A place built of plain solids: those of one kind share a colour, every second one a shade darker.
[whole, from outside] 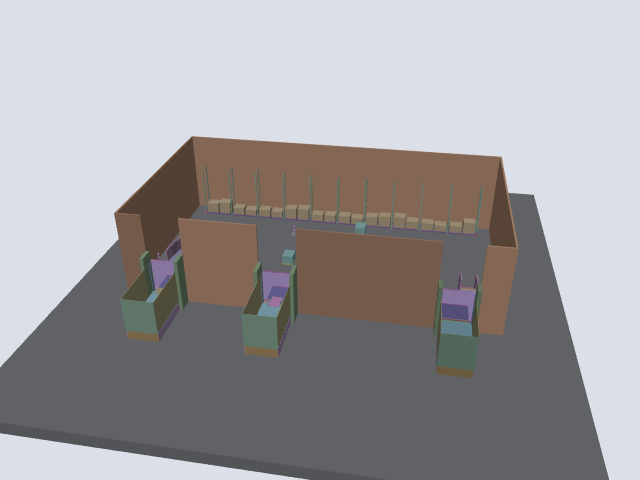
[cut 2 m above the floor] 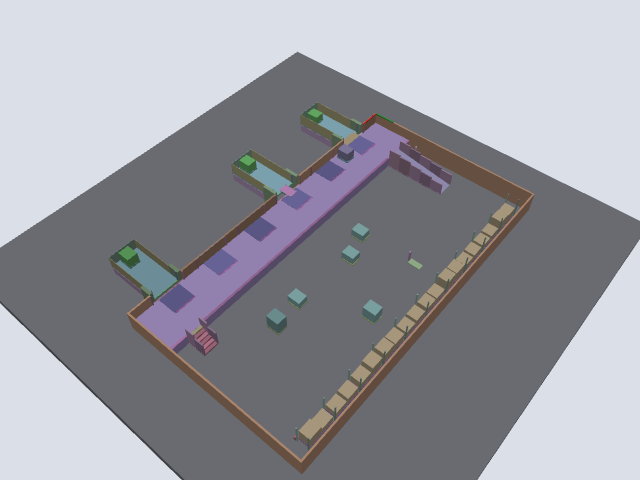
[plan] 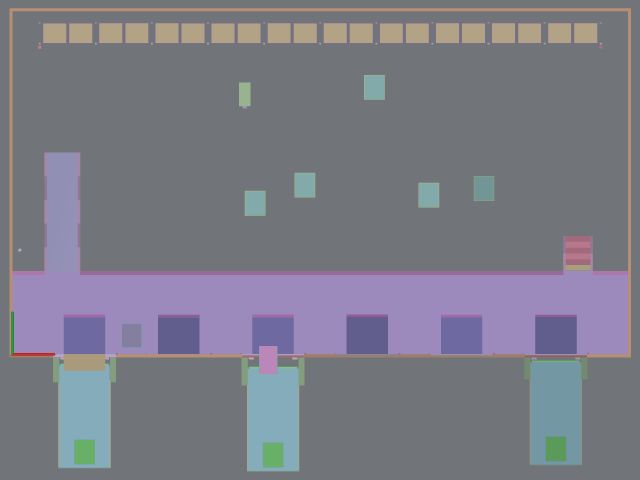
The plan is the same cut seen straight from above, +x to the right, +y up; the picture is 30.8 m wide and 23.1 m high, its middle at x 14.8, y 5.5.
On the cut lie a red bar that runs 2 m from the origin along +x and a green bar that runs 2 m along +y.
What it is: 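The dock platform, its doors, stairs and ramp, and the hall's floor, and the trailers at its open doors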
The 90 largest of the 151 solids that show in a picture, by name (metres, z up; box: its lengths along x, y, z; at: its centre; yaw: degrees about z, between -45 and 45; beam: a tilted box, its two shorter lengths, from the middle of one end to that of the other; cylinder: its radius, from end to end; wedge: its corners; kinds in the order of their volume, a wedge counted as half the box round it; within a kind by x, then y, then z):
{
 "south_deck_1": {"box": [29.62, 4.01, 1.0], "at": [14.81, 2.01, 0.45]},
 "wall_1": {"box": [0.15, 16.8, 7.62], "at": [-0.07, 8.25, 3.76]},
 "wall_2": {"box": [2.12, 0.15, 7.62], "at": [0.91, -0.07, 3.76]},
 "wall_3": {"box": [6.07, 0.15, 7.62], "at": [8.01, -0.07, 3.76]},
 "wall_4": {"box": [29.92, 0.15, 7.62], "at": [14.81, 16.58, 3.76]},
 "wall_5": {"box": [10.61, 0.15, 7.62], "at": [19.35, -0.07, 3.76]},
 "wall_6": {"box": [2.12, 0.15, 7.62], "at": [28.71, -0.07, 3.76]},
 "wall_7": {"box": [0.15, 16.8, 7.62], "at": [29.7, 8.25, 3.76]},
 "rack_load_1": {"box": [1.1, 0.95, 0.97], "at": [2.03, 15.45, 0.63]},
 "rack_load_2": {"box": [1.1, 0.95, 1.18], "at": [3.29, 15.45, 0.73]},
 "rack_load_3": {"box": [1.1, 0.95, 0.7], "at": [4.73, 15.45, 0.49]},
 "rack_load_4": {"box": [1.1, 0.95, 0.6], "at": [5.99, 15.45, 0.44]},
 "rack_load_5": {"box": [1.1, 0.95, 0.73], "at": [7.43, 15.45, 0.51]},
 "rack_load_6": {"box": [1.1, 0.95, 0.66], "at": [8.69, 15.45, 0.47]},
 "rack_load_7": {"box": [1.1, 0.95, 1.09], "at": [10.13, 15.45, 0.68]},
 "rack_load_8": {"box": [1.1, 0.95, 1.18], "at": [11.39, 15.45, 0.73]},
 "rack_load_9": {"box": [1.1, 0.95, 0.68], "at": [12.83, 15.45, 0.48]},
 "rack_load_10": {"box": [1.1, 0.95, 0.73], "at": [14.09, 15.45, 0.51]},
 "rack_load_11": {"box": [1.1, 0.95, 0.78], "at": [15.53, 15.45, 0.53]},
 "rack_load_12": {"box": [1.1, 0.95, 0.65], "at": [16.79, 15.45, 0.47]},
 "rack_load_13": {"box": [1.1, 0.95, 0.95], "at": [18.23, 15.45, 0.61]},
 "rack_load_14": {"box": [1.1, 0.95, 1.08], "at": [19.49, 15.45, 0.68]},
 "rack_load_15": {"box": [1.1, 0.95, 1.15], "at": [20.93, 15.45, 0.72]},
 "rack_load_16": {"box": [1.1, 0.95, 0.81], "at": [22.19, 15.45, 0.55]},
 "rack_load_17": {"box": [1.1, 0.95, 0.74], "at": [23.63, 15.45, 0.51]},
 "rack_load_18": {"box": [1.1, 0.95, 0.61], "at": [24.89, 15.45, 0.44]},
 "rack_load_19": {"box": [1.1, 0.95, 0.7], "at": [26.33, 15.45, 0.49]},
 "rack_load_20": {"box": [1.1, 0.95, 1.18], "at": [27.59, 15.45, 0.73]},
 "trailer_pad_1": {"box": [0.3, 1.2, 4.5], "at": [2.1, -0.75, 2.2]},
 "trailer_pad_2": {"box": [0.3, 1.2, 4.5], "at": [4.84, -0.75, 2.2]},
 "trailer_pad_3": {"box": [0.3, 1.35, 4.5], "at": [11.17, -0.82, 2.2]},
 "trailer_pad_4": {"box": [0.3, 1.35, 4.5], "at": [13.91, -0.82, 2.2]},
 "trailer_pad_5": {"box": [0.3, 1.05, 4.5], "at": [24.78, -0.68, 2.2]},
 "trailer_pad_6": {"box": [0.3, 1.05, 4.5], "at": [27.52, -0.68, 2.2]},
 "trailer_bed_1": {"box": [2.44, 5.0, 0.2], "at": [3.47, -2.95, 0.85]},
 "trailer_bed_2": {"box": [2.44, 5.0, 0.2], "at": [12.54, -3.1, 0.86]},
 "trailer_bed_3": {"box": [2.44, 5.0, 0.2], "at": [26.15, -2.8, 0.85]},
 "stage_load_1": {"box": [0.95, 1.15, 0.73], "at": [11.68, 7.27, 0.51]},
 "stage_load_2": {"box": [0.95, 1.15, 0.71], "at": [14.07, 8.14, 0.5]},
 "stage_load_3": {"box": [0.95, 1.15, 1.1], "at": [17.42, 12.85, 0.69]},
 "stage_load_4": {"box": [0.95, 1.15, 0.65], "at": [20.04, 7.66, 0.46]},
 "stage_load_5": {"box": [0.95, 1.15, 1.28], "at": [22.69, 7.98, 0.78]},
 "south_ramp_1": {"wedge": [[1.65, 4.01, -0.05], [1.65, 4.01, 0.95], [1.65, 9.71, -0.05], [1.65, 9.71, 0.0], [3.15, 4.01, -0.05], [3.15, 4.01, 0.95], [3.15, 9.71, -0.05], [3.15, 9.71, 0.0]]},
 "trailerload_load_1": {"box": [0.95, 1.15, 0.73], "at": [3.47, -4.7, 1.45]},
 "trailerload_load_2": {"box": [0.95, 1.15, 1.16], "at": [12.54, -4.85, 1.68]},
 "trailerload_load_3": {"box": [0.95, 1.15, 1.18], "at": [26.15, -4.55, 1.68]},
 "trailer_side_1": {"box": [0.04, 5.0, 2.65], "at": [2.23, -2.95, 2.23]},
 "trailer_side_2": {"box": [0.04, 5.0, 2.65], "at": [4.71, -2.95, 2.23]},
 "trailer_side_3": {"box": [0.04, 5.0, 2.6], "at": [11.3, -3.1, 2.27]},
 "trailer_side_4": {"box": [0.04, 5.0, 2.6], "at": [13.78, -3.1, 2.27]},
 "trailer_side_5": {"box": [0.04, 5.0, 2.65], "at": [24.91, -2.8, 2.23]},
 "trailer_side_6": {"box": [0.04, 5.0, 2.65], "at": [27.39, -2.8, 2.23]},
 "rack_pal_1": {"box": [1.16, 1.0, 0.19], "at": [2.03, 15.45, 0.04]},
 "rack_pal_2": {"box": [1.16, 1.0, 0.19], "at": [3.29, 15.45, 0.04]},
 "rack_pal_3": {"box": [1.16, 1.0, 0.19], "at": [4.73, 15.45, 0.04]},
 "rack_pal_4": {"box": [1.16, 1.0, 0.19], "at": [5.99, 15.45, 0.04]},
 "rack_pal_5": {"box": [1.16, 1.0, 0.19], "at": [7.43, 15.45, 0.04]},
 "rack_pal_6": {"box": [1.16, 1.0, 0.19], "at": [8.69, 15.45, 0.04]},
 "rack_pal_7": {"box": [1.16, 1.0, 0.19], "at": [10.13, 15.45, 0.04]},
 "rack_pal_8": {"box": [1.16, 1.0, 0.19], "at": [11.39, 15.45, 0.04]},
 "rack_pal_9": {"box": [1.16, 1.0, 0.19], "at": [12.83, 15.45, 0.04]},
 "south_lev_1": {"box": [2.0, 1.78, 0.07], "at": [3.47, 0.9, 0.93]},
 "south_lev_2": {"box": [2.0, 1.78, 0.07], "at": [8.01, 0.9, 0.93]},
 "south_lev_3": {"box": [2.0, 1.78, 0.07], "at": [12.54, 0.9, 0.93]},
 "south_lev_4": {"box": [2.0, 1.78, 0.07], "at": [17.08, 0.9, 0.93]},
 "south_lev_5": {"box": [2.0, 1.78, 0.07], "at": [21.62, 0.9, 0.93]},
 "south_lev_6": {"box": [2.0, 1.78, 0.07], "at": [26.15, 0.9, 0.93]},
 "dockwall_sill_1": {"box": [3.02, 0.15, 1.0], "at": [3.47, -0.07, 0.45]},
 "dockwall_sill_2": {"box": [3.02, 0.15, 1.0], "at": [12.54, -0.07, 0.45]},
 "dockwall_sill_3": {"box": [3.02, 0.15, 1.0], "at": [26.15, -0.07, 0.45]},
 "wait_load_1": {"box": [0.95, 1.15, 1.11], "at": [5.74, 0.9, 1.65]},
 "south_shutter_1": {"box": [3.0, 0.05, 3.25], "at": [17.08, -0.03, 2.52]},
 "south_shutter_2": {"box": [3.0, 0.05, 3.25], "at": [21.61, -0.03, 2.52]},
 "dock_south_cheek_whole_1": {"box": [0.11, 1.14, 2.0], "at": [1.6, 4.58, 0.95]},
 "dock_south_cheek_whole_2": {"box": [0.11, 1.14, 1.81], "at": [1.6, 5.72, 0.85]},
 "dock_south_cheek_whole_3": {"box": [0.11, 1.14, 2.0], "at": [3.19, 4.58, 0.95]},
 "dock_south_cheek_whole_4": {"box": [0.11, 1.14, 1.81], "at": [3.19, 5.72, 0.85]},
 "trailer_front_1": {"box": [2.52, 0.04, 2.84], "at": [3.47, -5.47, 2.17]},
 "trailer_front_2": {"box": [2.52, 0.04, 2.84], "at": [12.54, -5.62, 2.19]},
 "trailer_front_3": {"box": [2.52, 0.04, 2.84], "at": [26.15, -5.32, 2.17]},
 "stage_pal_1": {"box": [1.0, 1.2, 0.19], "at": [11.68, 7.27, 0.04]},
 "stage_pal_2": {"box": [1.0, 1.2, 0.19], "at": [17.42, 12.85, 0.04]},
 "stage_pal_3": {"box": [1.0, 1.2, 0.19], "at": [22.69, 7.98, 0.04]},
 "south_stair_steps_1": {"box": [1.2, 0.28, 0.84], "at": [27.22, 4.43, 0.37]},
 "south_stair_steps_2": {"box": [1.2, 0.28, 0.68], "at": [27.22, 4.71, 0.29]},
 "south_stair_stair_head_1": {"box": [1.2, 0.28, 1.0], "at": [27.22, 4.15, 0.45]},
 "south_edge_1": {"box": [23.27, 0.2, 0.05], "at": [14.89, 3.91, 0.93]},
 "trailerload_pal_1": {"box": [1.0, 1.2, 0.19], "at": [3.47, -4.7, 0.99]},
 "wait_pal_1": {"box": [1.0, 1.2, 0.19], "at": [5.74, 0.9, 0.99]},
 "dock_south_cheek_1": {"box": [0.1, 1.14, 1.96], "at": [3.2, 4.58, 0.93]}
}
